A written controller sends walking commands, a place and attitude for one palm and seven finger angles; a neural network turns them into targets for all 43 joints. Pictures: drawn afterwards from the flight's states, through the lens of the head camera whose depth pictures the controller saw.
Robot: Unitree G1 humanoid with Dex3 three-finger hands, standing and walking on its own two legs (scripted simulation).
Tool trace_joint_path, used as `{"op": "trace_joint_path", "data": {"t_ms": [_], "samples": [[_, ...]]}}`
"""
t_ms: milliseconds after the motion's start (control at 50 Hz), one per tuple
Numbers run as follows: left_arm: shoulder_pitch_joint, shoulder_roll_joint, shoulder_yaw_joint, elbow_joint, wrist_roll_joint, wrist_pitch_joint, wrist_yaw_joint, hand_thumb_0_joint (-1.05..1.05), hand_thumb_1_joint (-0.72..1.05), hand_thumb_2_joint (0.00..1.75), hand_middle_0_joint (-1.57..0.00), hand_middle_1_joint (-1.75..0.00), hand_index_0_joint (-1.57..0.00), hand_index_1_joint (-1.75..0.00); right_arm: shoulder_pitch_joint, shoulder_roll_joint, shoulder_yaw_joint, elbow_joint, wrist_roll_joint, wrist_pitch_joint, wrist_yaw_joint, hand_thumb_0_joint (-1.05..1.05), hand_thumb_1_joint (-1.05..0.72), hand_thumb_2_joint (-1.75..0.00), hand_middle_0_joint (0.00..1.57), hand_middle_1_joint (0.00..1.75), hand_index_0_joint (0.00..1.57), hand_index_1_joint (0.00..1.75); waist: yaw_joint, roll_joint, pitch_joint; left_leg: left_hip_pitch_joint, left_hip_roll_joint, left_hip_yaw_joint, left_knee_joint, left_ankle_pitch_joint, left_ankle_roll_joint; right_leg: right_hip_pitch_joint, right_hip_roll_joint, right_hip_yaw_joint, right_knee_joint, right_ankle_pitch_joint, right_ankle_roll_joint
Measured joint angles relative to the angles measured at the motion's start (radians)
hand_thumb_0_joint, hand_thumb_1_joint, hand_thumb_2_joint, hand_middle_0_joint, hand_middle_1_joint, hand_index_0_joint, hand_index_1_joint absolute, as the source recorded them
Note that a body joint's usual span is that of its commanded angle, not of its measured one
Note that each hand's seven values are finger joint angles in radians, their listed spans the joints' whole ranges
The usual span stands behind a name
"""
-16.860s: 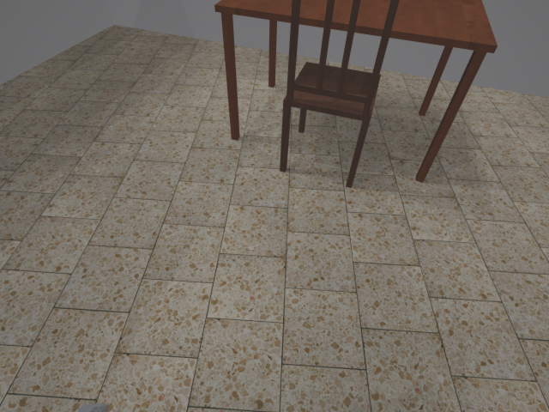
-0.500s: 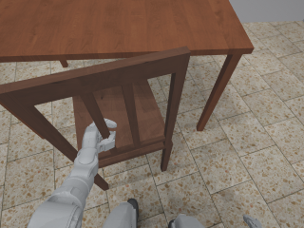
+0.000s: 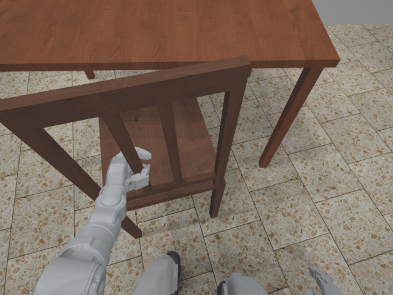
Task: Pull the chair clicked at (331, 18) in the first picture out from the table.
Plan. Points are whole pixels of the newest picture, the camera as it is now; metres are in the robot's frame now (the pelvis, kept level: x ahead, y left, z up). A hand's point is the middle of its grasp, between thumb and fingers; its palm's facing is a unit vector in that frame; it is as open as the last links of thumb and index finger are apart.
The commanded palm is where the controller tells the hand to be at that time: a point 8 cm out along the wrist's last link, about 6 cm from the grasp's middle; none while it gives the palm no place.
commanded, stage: step backward, pulling the chair out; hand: left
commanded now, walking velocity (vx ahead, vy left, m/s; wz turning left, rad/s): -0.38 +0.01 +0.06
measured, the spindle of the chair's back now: (134, 161) +0.39 +0.17 -0.04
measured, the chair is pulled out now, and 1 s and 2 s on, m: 0.14 0.18 0.29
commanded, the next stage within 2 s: none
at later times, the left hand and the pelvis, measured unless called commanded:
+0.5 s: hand (142, 176) +0.36 +0.15 -0.06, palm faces +0.06 -0.98 -0.19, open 5.5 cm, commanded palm +0.36 +0.20 -0.05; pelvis -0.01 -0.01 +0.00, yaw +1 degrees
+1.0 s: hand (139, 191) +0.32 +0.15 -0.06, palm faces +0.06 -0.97 -0.22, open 5.6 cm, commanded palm +0.31 +0.20 -0.05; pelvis -0.05 -0.01 +0.00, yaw +1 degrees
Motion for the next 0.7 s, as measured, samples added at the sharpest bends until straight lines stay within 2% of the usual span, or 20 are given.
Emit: {"op": "trace_joint_path", "data": {"t_ms": [80,140,180,220,380,440,480,520,560,600,640,700], "samples": [[-0.004,0.008,0.016,-0.006,-0.003,0.002,-0.002,0.01,0.64,0.78,-0.28,-1.15,-0.5,-1.45,-0.013,0.01,0.005,-0.004,0.002,-0.005,0.007,0.01,-0.9,-0.89,0.2,0.3,0.21,0.3,-0.004,0.013,0.014,-0.007,0.013,-0.014,0.014,-0.009,-0.008,0.004,0.015,-0.011,-0.008,0.007,-0.009],[0.008,0.009,0.02,-0.008,-0.005,-0.001,0.004,0.01,0.64,0.79,-0.28,-1.15,-0.5,-1.45,-0.013,0.009,0.005,-0.001,0.006,-0.003,0.009,0.01,-0.9,-0.89,0.2,0.3,0.21,0.3,-0.015,0.004,0.016,-0.004,-0.004,-0.019,0.035,-0.078,-0.017,0.012,0.004,-0.008,-0.003,0.0,-0.012],[0.018,-0.001,0.021,-0.01,-0.002,-0.002,0.008,0.01,0.64,0.79,-0.28,-1.15,-0.5,-1.45,-0.008,-0.003,0.004,0.004,0.007,0.0,0.005,0.01,-0.9,-0.89,0.2,0.3,0.21,0.3,-0.02,0.011,0.013,0.008,-0.009,-0.022,0.021,-0.04,-0.015,0.02,0.0,-0.009,-0.001,-0.006,-0.007],[0.02,-0.007,0.015,-0.009,0.002,0.0,0.007,0.01,0.64,0.78,-0.28,-1.16,-0.5,-1.45,-0.004,-0.013,0.0,0.011,0.009,0.006,0.003,0.01,-0.9,-0.89,0.2,0.3,0.21,0.3,-0.019,0.015,0.012,0.015,-0.009,-0.02,0.021,0.007,-0.007,0.028,0.0,-0.009,0.006,-0.014,0.001],[-0.014,0.005,0.0,-0.016,0.004,0.018,-0.007,0.01,0.64,0.78,-0.27,-1.18,-0.5,-1.45,-0.004,-0.003,0.005,-0.004,0.004,-0.003,0.009,0.01,-0.9,-0.89,0.2,0.3,0.2,0.3,0.006,0.002,0.022,0.0,-0.007,-0.018,0.019,-0.007,-0.002,0.005,0.001,-0.008,0.014,-0.007,-0.001],[-0.02,0.013,0.01,-0.022,0.0,0.02,-0.01,0.01,0.63,0.79,-0.27,-1.18,-0.5,-1.45,-0.01,0.007,0.01,-0.013,0.004,-0.01,0.014,0.01,-0.9,-0.89,0.2,0.3,0.21,0.3,0.005,0.013,0.035,-0.007,0.004,-0.031,0.021,-0.001,-0.009,0.004,0.014,-0.018,0.004,0.003,-0.01],[-0.015,0.019,0.019,-0.026,0.0,0.016,-0.01,0.01,0.63,0.8,-0.28,-1.18,-0.5,-1.45,-0.012,0.013,0.012,-0.013,0.007,-0.01,0.017,0.01,-0.9,-0.89,0.2,0.3,0.21,0.3,-0.002,0.012,0.038,-0.015,0.004,-0.036,0.042,-0.043,-0.011,0.005,0.016,-0.021,0.004,0.005,-0.016],[-0.005,0.022,0.023,-0.03,-0.001,0.016,-0.004,0.01,0.62,0.8,-0.28,-1.18,-0.5,-1.45,-0.012,0.014,0.014,-0.006,0.012,-0.005,0.018,0.01,-0.9,-0.89,0.2,0.3,0.21,0.3,-0.011,-0.005,0.038,-0.013,-0.021,-0.048,0.104,-0.149,-0.023,0.006,0.001,-0.013,0.011,-0.001,-0.018],[0.008,0.011,0.031,-0.038,-0.002,0.023,0.004,0.02,0.63,0.8,-0.28,-1.18,-0.5,-1.45,-0.01,0.004,0.014,0.001,0.012,-0.001,0.014,0.01,-0.9,-0.89,0.2,0.3,0.21,0.3,-0.019,-0.016,0.031,0.018,-0.043,-0.058,0.149,-0.198,-0.033,0.008,-0.019,-0.003,0.01,-0.004,-0.012],[0.018,-0.004,0.031,-0.044,0.003,0.03,0.005,0.02,0.63,0.79,-0.27,-1.18,-0.5,-1.45,-0.002,-0.013,0.012,0.007,0.013,0.002,0.007,0.01,-0.9,-0.89,0.2,0.3,0.21,0.3,-0.026,-0.014,0.016,0.08,-0.042,-0.061,0.112,-0.148,-0.032,0.004,-0.035,0.0,0.007,-0.005,0.001],[0.002,-0.014,0.02,-0.042,0.011,0.04,0.003,0.02,0.63,0.79,-0.27,-1.18,-0.5,-1.45,-0.004,-0.026,0.003,0.01,0.018,0.011,0.001,0.01,-0.9,-0.89,0.2,0.3,0.21,0.3,-0.033,-0.017,0.015,0.106,-0.053,-0.06,0.06,-0.174,-0.027,0.0,-0.054,-0.005,0.001,-0.003,0.016],[-0.035,-0.014,0.006,-0.039,0.017,0.051,0.004,0.02,0.63,0.78,-0.25,-1.19,-0.5,-1.45,-0.02,-0.031,-0.002,-0.006,0.017,0.027,0.002,0.01,-0.9,-0.89,0.2,0.3,0.21,0.3,-0.015,-0.033,0.036,0.106,-0.06,-0.044,0.026,-0.134,-0.011,-0.004,-0.063,0.008,-0.033,0.041,0.028]]}}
